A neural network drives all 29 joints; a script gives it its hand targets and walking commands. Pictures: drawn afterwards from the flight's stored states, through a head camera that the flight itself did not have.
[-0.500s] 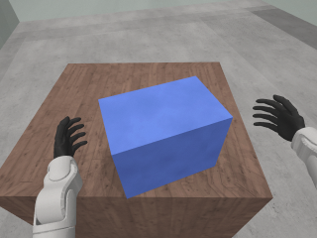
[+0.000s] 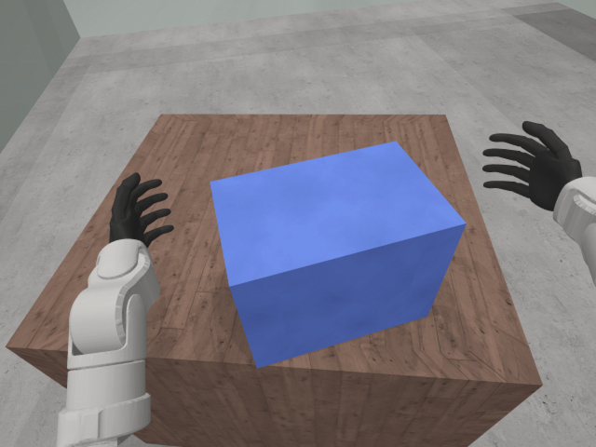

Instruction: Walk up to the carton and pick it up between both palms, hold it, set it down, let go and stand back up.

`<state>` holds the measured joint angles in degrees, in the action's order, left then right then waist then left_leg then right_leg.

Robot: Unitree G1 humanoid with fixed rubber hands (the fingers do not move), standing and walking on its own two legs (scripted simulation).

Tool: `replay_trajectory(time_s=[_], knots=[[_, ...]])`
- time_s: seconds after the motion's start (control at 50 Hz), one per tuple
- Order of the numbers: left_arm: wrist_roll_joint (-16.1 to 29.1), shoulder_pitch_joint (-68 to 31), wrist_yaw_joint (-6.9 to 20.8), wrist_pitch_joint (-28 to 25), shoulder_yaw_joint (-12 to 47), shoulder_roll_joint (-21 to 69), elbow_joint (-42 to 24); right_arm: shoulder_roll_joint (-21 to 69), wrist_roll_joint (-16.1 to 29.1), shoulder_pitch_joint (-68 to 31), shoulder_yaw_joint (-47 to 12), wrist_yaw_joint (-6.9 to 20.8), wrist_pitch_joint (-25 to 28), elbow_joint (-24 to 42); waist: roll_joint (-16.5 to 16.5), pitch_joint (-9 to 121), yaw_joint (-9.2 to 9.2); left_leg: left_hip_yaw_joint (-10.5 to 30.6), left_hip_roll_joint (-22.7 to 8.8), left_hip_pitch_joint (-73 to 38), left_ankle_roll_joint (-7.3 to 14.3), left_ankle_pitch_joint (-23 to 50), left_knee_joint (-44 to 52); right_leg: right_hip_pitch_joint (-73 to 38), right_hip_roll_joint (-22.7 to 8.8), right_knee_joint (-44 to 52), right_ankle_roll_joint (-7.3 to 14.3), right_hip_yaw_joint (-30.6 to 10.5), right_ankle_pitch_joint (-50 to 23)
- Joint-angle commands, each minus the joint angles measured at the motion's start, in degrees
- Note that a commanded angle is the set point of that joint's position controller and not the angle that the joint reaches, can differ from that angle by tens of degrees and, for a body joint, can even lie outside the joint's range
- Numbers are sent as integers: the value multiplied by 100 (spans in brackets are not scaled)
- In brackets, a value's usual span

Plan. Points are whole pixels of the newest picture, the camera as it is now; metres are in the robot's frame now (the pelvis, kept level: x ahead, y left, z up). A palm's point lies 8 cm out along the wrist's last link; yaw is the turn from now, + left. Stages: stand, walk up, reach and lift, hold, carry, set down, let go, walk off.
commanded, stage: reach and lift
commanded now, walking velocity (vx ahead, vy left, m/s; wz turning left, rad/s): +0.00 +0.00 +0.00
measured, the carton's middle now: (326, 254) +0.42 +0.06 +0.02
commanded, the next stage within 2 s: none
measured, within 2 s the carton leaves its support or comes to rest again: neither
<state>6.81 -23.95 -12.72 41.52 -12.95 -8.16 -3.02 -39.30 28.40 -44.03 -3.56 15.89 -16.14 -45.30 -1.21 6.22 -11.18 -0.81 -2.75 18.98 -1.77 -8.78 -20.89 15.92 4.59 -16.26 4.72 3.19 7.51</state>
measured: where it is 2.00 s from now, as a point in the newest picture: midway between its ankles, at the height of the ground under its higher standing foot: outside the picture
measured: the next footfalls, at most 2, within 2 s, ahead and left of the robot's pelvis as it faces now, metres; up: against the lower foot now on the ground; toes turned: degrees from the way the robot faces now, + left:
none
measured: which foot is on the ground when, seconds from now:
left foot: down 0.00-1.00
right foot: down 0.00-1.00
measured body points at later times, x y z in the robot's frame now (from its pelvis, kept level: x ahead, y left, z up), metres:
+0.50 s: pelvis +0.01 +0.00 +0.00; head +0.05 -0.02 +0.45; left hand +0.35 +0.30 +0.17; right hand +0.52 -0.17 +0.19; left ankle +0.01 +0.13 -0.75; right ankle +0.00 -0.07 -0.75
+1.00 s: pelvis -0.01 +0.00 -0.01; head +0.06 -0.01 +0.44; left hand +0.34 +0.28 +0.08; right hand +0.50 -0.16 +0.09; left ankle +0.01 +0.13 -0.75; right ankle +0.00 -0.07 -0.75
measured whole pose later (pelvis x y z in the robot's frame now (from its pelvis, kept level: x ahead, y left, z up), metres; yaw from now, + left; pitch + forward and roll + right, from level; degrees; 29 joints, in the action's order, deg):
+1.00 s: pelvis -0.01 +0.00 -0.01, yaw +1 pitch +13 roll -1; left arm 5.1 -32.4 -10.2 16.9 -9.7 -5.5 27.7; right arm -30.7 20.5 -53.6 -3.9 14.4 -0.1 -68.6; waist -1.1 6.9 -13.8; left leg 0.6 -2.3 28.7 -1.7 -8.7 -24.2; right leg 25.6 4.1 -20.5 4.5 4.7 8.4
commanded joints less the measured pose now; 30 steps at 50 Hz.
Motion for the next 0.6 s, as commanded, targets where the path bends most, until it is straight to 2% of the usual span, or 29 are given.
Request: replay_trajectory(time_s=[0.0,0.02,0.06,0.12,0.16,0.2,0.24,0.28,0.3,0.34,0.4,0.44,0.48,0.52,0.54,0.56,0.58], knots=[[120,-1994,7,-211,-121,-833,-285,-1136,15,-2447,217,-71,71,637,701,2106,-44,-53,295,477,-58,991,117,-1795,-338,-171,-195,-828,-1145],[111,-1980,7,-201,-153,-839,-331,-1165,32,-2462,208,-99,69,671,694,2178,-50,-35,307,458,-79,1116,114,-1941,-344,-186,-231,-818,-1319],[123,-2229,34,-162,-161,-871,34,-1173,36,-2653,125,-131,-14,400,710,2095,-33,-14,299,500,-106,1053,150,-1962,-373,-182,-292,-871,-1300],[169,-2435,28,-172,-93,-884,64,-1150,56,-2822,120,-147,-23,122,440,2208,-55,-14,285,475,-160,1232,134,-1989,-353,-231,-222,-807,-1440],[140,-2398,57,-171,-175,-912,283,-1119,104,-2921,-27,-164,-24,61,590,2274,-127,-22,304,439,-175,1453,74,-2092,-336,-273,-277,-784,-1784],[188,-2622,97,-219,-142,-988,461,-1088,86,-3088,-31,-194,-29,-1,663,2286,-87,-17,312,587,-151,1262,119,-2198,-381,-307,-336,-817,-1829],[158,-2737,67,-240,-229,-1054,466,-1125,126,-3335,-77,-195,12,41,585,2352,-237,-45,306,612,-172,1484,75,-2302,-322,-369,-311,-776,-1963],[175,-2757,107,-279,-160,-1010,578,-1085,168,-3341,-143,-206,31,-65,603,2413,-203,-23,287,527,-203,1640,92,-2321,-287,-392,-305,-679,-2211],[180,-2755,128,-294,-193,-1004,714,-1000,197,-3367,-253,-203,-4,-145,667,2377,-272,-48,309,545,-196,1704,56,-2381,-279,-384,-313,-717,-2297],[189,-2902,126,-335,-141,-986,690,-1003,185,-3393,-227,-212,1,-317,534,2369,-205,-33,309,554,-221,1614,112,-2334,-288,-402,-300,-683,-2197],[241,-3005,146,-467,-96,-952,891,-888,67,-3523,-229,-230,62,-422,711,2462,-125,-10,298,611,-167,1661,74,-2386,-295,-422,-363,-674,-2446],[220,-2759,194,-547,-17,-836,951,-831,57,-3346,-200,-253,131,-662,598,2483,-84,14,289,458,-203,1914,54,-2436,-256,-498,-349,-611,-2904],[216,-2784,227,-607,-13,-887,691,-873,76,-3388,-212,-274,249,-494,598,2653,-76,4,310,422,-247,2173,-10,-2566,-208,-529,-367,-573,-3195],[103,-2584,226,-622,-43,-829,654,-895,2,-3268,-133,-290,326,-574,502,2627,-66,27,321,387,-295,2282,-43,-2593,-170,-563,-337,-503,-3152],[-34,-2387,249,-646,-157,-812,819,-810,-51,-3147,-198,-315,369,-529,587,2573,-132,-34,336,403,-259,2243,-40,-2668,-192,-562,-352,-533,-3172],[-62,-2301,270,-700,-162,-773,943,-763,-96,-3105,-175,-334,420,-569,590,2426,-98,-3,342,519,-239,2139,-29,-2672,-218,-565,-383,-562,-3159],[-67,-2365,298,-791,-123,-669,1126,-616,-115,-3110,-190,-323,452,-717,581,2208,-71,17,338,638,-220,1933,30,-2568,-240,-536,-394,-553,-2809]])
